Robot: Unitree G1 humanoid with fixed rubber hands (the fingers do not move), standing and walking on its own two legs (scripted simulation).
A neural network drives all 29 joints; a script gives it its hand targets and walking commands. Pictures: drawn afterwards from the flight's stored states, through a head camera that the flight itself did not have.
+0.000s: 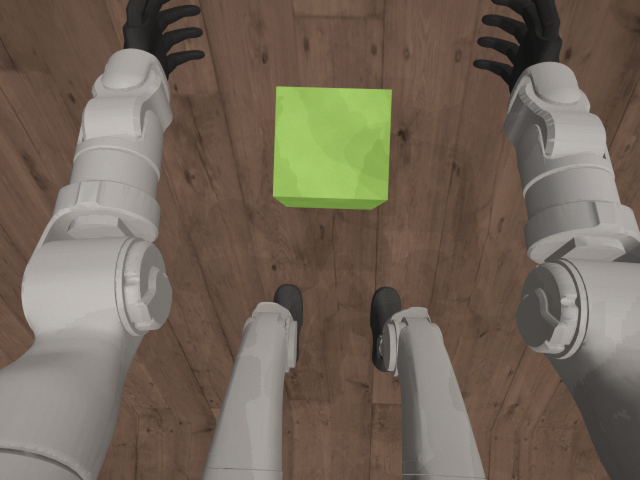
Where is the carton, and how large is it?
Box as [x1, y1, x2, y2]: [273, 86, 391, 209]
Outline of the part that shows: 276,86 273,196 286,206 371,209 386,200 388,179 391,90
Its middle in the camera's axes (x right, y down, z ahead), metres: +0.03 -0.19 +0.83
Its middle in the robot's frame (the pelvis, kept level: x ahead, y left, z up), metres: +0.53 +0.02 -0.52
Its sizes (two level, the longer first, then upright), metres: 0.210 0.200 0.250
